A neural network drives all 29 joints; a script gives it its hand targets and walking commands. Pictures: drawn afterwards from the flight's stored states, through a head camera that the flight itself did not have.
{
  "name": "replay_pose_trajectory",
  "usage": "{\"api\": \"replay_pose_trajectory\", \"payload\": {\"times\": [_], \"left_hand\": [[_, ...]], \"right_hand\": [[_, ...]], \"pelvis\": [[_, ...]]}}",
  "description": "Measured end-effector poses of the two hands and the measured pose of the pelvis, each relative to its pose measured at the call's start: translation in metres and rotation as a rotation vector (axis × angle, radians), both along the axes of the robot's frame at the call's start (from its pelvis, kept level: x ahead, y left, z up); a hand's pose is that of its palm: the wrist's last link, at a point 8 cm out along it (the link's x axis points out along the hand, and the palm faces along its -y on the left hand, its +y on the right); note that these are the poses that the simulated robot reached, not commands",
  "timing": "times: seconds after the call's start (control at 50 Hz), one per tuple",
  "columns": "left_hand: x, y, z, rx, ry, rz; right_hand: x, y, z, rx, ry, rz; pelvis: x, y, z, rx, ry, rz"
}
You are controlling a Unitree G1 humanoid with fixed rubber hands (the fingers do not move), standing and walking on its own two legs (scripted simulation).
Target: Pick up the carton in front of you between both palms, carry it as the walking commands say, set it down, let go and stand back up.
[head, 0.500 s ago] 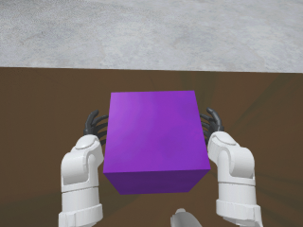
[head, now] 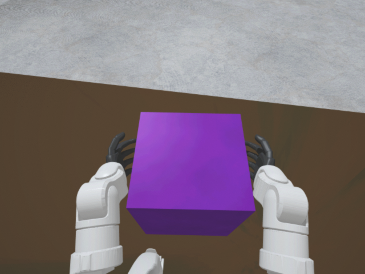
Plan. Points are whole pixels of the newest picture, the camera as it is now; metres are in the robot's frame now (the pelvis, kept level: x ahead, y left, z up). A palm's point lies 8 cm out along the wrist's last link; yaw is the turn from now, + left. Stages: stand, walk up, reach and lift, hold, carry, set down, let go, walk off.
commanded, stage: carry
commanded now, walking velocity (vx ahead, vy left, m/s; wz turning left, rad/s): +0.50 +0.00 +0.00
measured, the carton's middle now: (188, 180) +0.33 +0.02 +0.00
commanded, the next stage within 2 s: none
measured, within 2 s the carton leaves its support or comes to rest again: neither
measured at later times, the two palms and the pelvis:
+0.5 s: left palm (148, 94) +0.60 +0.15 +0.02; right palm (251, 103) +0.57 -0.15 +0.03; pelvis +0.26 +0.03 -0.05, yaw -3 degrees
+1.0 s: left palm (152, 73) +0.67 +0.15 +0.04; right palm (248, 76) +0.67 -0.15 +0.04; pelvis +0.35 +0.00 -0.06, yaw +0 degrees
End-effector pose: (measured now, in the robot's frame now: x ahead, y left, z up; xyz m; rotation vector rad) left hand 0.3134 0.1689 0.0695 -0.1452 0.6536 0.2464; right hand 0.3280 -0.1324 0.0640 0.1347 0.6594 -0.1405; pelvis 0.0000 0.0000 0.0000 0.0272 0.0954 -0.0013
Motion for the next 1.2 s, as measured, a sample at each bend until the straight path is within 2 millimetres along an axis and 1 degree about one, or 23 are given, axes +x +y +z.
{"api": "replay_pose_trajectory", "payload": {"times": [0.06, 0.12, 0.18, 0.22, 0.24, 0.26, 0.3, 0.38, 0.42, 0.48, 0.56, 0.64, 0.68, 0.74, 0.82, 0.86, 0.98, 1.08, 1.2], "left_hand": [[0.041, 0.000, 0.007, 0.004, -0.037, -0.016], [0.085, 0.002, 0.012, 0.011, -0.083, -0.032], [0.133, 0.008, 0.009, 0.017, -0.126, -0.051], [0.167, 0.009, 0.001, 0.023, -0.148, -0.078], [0.182, 0.008, -0.005, 0.021, -0.143, -0.092], [0.195, 0.007, -0.011, 0.022, -0.126, -0.107], [0.215, 0.001, -0.023, 0.019, -0.075, -0.133], [0.245, -0.009, -0.043, -0.016, 0.011, -0.147], [0.258, -0.013, -0.048, -0.028, 0.024, -0.152], [0.276, -0.016, -0.048, -0.029, 0.008, -0.149], [0.299, -0.017, -0.039, -0.013, -0.044, -0.132], [0.321, -0.020, -0.028, 0.017, -0.094, -0.119], [0.331, -0.023, -0.027, 0.034, -0.106, -0.113], [0.339, -0.024, -0.032, 0.046, -0.065, -0.099], [0.343, -0.020, -0.043, 0.017, -0.005, -0.075], [0.345, -0.017, -0.044, 0.007, -0.002, -0.068], [0.357, -0.016, -0.031, 0.003, -0.051, -0.064], [0.359, -0.019, -0.026, 0.009, -0.051, -0.069], [0.351, -0.022, -0.028, 0.009, -0.040, -0.072]], "right_hand": [[0.036, -0.001, 0.006, -0.007, -0.038, -0.011], [0.077, 0.002, 0.012, -0.020, -0.084, -0.018], [0.122, 0.006, 0.011, -0.045, -0.128, -0.024], [0.151, 0.007, 0.005, -0.069, -0.148, -0.041], [0.162, 0.006, 0.001, -0.086, -0.141, -0.049], [0.172, 0.004, -0.004, -0.095, -0.123, -0.057], [0.184, 0.000, -0.016, -0.079, -0.071, -0.074], [0.200, -0.008, -0.036, -0.041, 0.016, -0.123], [0.211, -0.011, -0.040, -0.034, 0.029, -0.138], [0.232, -0.014, -0.038, -0.031, 0.014, -0.138], [0.263, -0.016, -0.029, -0.026, -0.038, -0.114], [0.292, -0.020, -0.023, -0.021, -0.089, -0.085], [0.306, -0.022, -0.025, -0.020, -0.103, -0.066], [0.319, -0.023, -0.032, -0.023, -0.064, -0.041], [0.328, -0.019, -0.036, -0.026, -0.004, -0.030], [0.333, -0.017, -0.035, -0.028, 0.000, -0.030], [0.344, -0.016, -0.023, -0.038, -0.050, -0.021], [0.343, -0.018, -0.021, -0.036, -0.050, -0.023], [0.335, -0.021, -0.023, -0.034, -0.039, -0.027]], "pelvis": [[0.038, 0.004, -0.002, -0.006, -0.001, -0.007], [0.081, 0.010, -0.011, -0.020, -0.007, -0.013], [0.128, 0.017, -0.030, -0.037, -0.022, -0.027], [0.159, 0.021, -0.049, -0.049, -0.036, -0.037], [0.169, 0.022, -0.055, -0.035, -0.035, -0.034], [0.177, 0.024, -0.057, -0.029, -0.035, -0.034], [0.193, 0.028, -0.058, -0.033, -0.032, -0.032], [0.221, 0.035, -0.053, -0.044, -0.023, -0.036], [0.233, 0.036, -0.050, -0.048, -0.020, -0.039], [0.250, 0.034, -0.047, -0.051, -0.014, -0.040], [0.273, 0.027, -0.048, -0.044, -0.006, -0.037], [0.299, 0.017, -0.058, -0.025, -0.004, -0.029], [0.313, 0.012, -0.066, -0.020, -0.008, -0.030], [0.326, 0.008, -0.068, -0.036, -0.011, -0.025], [0.338, 0.003, -0.064, -0.027, -0.013, -0.014], [0.341, 0.001, -0.062, -0.026, -0.015, -0.011], [0.345, -0.002, -0.059, -0.029, -0.014, -0.002], [0.347, -0.002, -0.058, -0.032, -0.014, 0.002], [0.342, -0.004, -0.061, -0.030, -0.022, 0.002]]}}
